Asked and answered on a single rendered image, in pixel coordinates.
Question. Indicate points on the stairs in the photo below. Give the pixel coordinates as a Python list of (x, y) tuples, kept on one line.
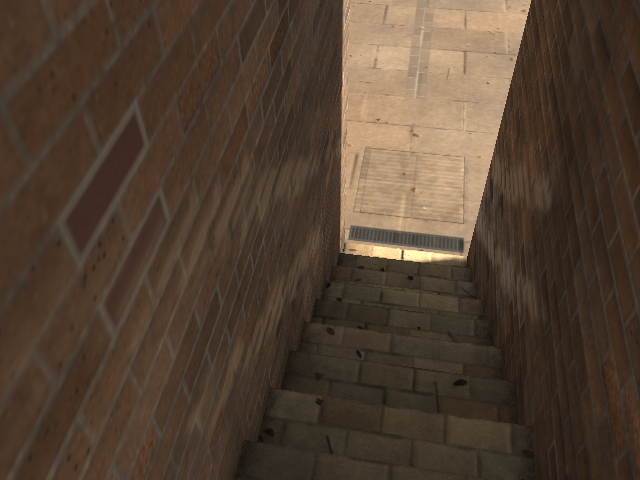
[(395, 378)]

